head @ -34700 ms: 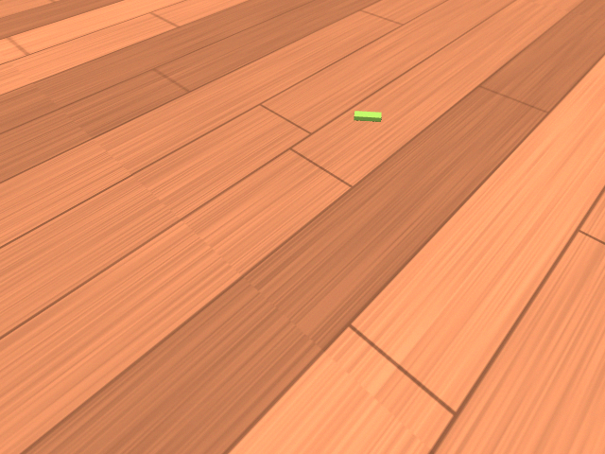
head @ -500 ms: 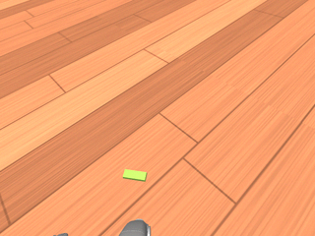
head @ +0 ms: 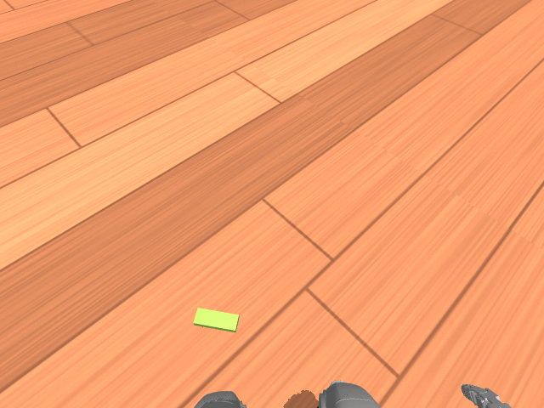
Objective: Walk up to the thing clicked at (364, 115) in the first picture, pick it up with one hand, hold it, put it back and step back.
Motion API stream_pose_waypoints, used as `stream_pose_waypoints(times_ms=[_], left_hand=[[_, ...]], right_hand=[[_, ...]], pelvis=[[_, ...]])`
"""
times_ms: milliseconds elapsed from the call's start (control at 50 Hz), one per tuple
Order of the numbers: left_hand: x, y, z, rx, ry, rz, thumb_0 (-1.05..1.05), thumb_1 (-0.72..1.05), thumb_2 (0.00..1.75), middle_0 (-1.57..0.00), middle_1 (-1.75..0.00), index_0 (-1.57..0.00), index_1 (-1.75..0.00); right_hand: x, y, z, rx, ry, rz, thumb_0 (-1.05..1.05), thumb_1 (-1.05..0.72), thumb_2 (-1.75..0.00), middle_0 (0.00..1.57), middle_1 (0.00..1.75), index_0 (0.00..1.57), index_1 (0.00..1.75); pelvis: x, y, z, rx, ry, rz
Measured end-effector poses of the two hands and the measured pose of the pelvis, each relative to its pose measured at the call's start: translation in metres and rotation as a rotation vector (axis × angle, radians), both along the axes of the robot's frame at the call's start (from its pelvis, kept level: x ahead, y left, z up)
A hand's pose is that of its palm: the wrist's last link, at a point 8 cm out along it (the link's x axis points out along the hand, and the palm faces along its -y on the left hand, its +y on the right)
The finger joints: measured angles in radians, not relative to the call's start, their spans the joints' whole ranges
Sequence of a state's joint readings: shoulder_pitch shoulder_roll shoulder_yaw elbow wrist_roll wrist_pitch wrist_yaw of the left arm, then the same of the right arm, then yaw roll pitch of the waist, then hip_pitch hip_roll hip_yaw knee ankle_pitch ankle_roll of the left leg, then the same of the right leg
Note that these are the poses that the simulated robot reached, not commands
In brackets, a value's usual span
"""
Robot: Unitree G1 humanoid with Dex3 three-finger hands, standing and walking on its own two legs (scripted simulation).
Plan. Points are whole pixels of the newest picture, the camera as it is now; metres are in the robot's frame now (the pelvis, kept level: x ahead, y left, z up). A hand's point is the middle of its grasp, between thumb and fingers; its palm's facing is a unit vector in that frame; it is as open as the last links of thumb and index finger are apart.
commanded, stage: walk up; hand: left
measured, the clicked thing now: (216, 320) +0.44 +0.22 -0.75
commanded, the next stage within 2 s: stand in 1.16 s
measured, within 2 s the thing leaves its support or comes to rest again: neither
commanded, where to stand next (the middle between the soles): +0.11 -0.02 m, yaw +0 degrees
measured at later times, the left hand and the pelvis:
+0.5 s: hand (138, 403) +0.13 +0.23 -0.13, palm faces -0.03 -0.95 -0.31, open 7.4 cm; pelvis +0.02 -0.01 +0.02, yaw +0 degrees
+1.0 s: hand out of the picture +0.08 +0.24 -0.14, palm faces +0.00 -0.95 -0.32, open 7.4 cm; pelvis +0.02 -0.01 +0.02, yaw +0 degrees
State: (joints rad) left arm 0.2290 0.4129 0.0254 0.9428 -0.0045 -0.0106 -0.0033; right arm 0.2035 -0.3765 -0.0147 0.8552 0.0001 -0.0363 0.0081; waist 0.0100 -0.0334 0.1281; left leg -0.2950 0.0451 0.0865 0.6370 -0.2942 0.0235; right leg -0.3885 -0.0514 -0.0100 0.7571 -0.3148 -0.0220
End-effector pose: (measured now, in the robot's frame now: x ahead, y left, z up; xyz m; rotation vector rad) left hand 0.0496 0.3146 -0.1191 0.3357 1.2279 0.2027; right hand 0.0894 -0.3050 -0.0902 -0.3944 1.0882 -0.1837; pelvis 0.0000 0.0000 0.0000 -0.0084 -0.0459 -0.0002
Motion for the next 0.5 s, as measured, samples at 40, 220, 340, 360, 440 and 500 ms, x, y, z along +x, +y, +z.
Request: stream_pose_waypoints(times_ms=[40, 220, 340, 360, 440, 500], left_hand=[[0.006, -0.004, -0.002, 0.015, -0.003, 0.001, 0.00, 0.90, 0.90, -0.20, -0.30, -0.20, -0.30], [0.036, -0.025, 0.011, 0.008, -0.033, -0.026, 0.01, 0.90, 0.90, -0.21, -0.30, -0.20, -0.30], [0.061, -0.034, 0.017, -0.024, -0.070, -0.037, 0.01, 0.90, 0.90, -0.21, -0.30, -0.20, -0.30], [0.064, -0.035, 0.018, -0.029, -0.075, -0.036, 0.01, 0.90, 0.90, -0.21, -0.30, -0.20, -0.30], [0.073, -0.038, 0.020, -0.046, -0.086, -0.031, 0.00, 0.90, 0.90, -0.21, -0.30, -0.20, -0.30], [0.074, -0.038, 0.021, -0.052, -0.080, -0.026, 0.00, 0.90, 0.90, -0.21, -0.30, -0.20, -0.30]], right_hand=[[0.007, -0.003, -0.011, 0.019, 0.000, -0.008, 0.01, -0.90, -0.90, 0.21, 0.30, 0.21, 0.30], [0.013, 0.001, -0.029, 0.089, 0.049, -0.041, 0.01, -0.91, -0.90, 0.21, 0.30, 0.21, 0.30], [0.001, 0.000, -0.020, 0.083, 0.103, -0.054, 0.01, -0.91, -0.90, 0.21, 0.30, 0.21, 0.30], [-0.001, -0.001, -0.018, 0.079, 0.111, -0.057, 0.01, -0.91, -0.90, 0.21, 0.30, 0.21, 0.30], [-0.006, -0.006, -0.012, 0.060, 0.131, -0.070, 0.01, -0.90, -0.90, 0.21, 0.30, 0.21, 0.30], [-0.007, -0.010, -0.007, 0.048, 0.132, -0.081, 0.01, -0.90, -0.90, 0.21, 0.30, 0.21, 0.30]], pelvis=[[0.004, -0.005, -0.006, 0.007, -0.001, -0.003], [0.008, -0.011, 0.000, 0.019, -0.002, -0.005], [0.012, -0.012, 0.011, 0.018, 0.001, -0.007], [0.012, -0.012, 0.012, 0.017, 0.001, -0.006], [0.015, -0.012, 0.017, 0.016, -0.001, -0.006], [0.016, -0.012, 0.019, 0.015, -0.002, -0.006]])
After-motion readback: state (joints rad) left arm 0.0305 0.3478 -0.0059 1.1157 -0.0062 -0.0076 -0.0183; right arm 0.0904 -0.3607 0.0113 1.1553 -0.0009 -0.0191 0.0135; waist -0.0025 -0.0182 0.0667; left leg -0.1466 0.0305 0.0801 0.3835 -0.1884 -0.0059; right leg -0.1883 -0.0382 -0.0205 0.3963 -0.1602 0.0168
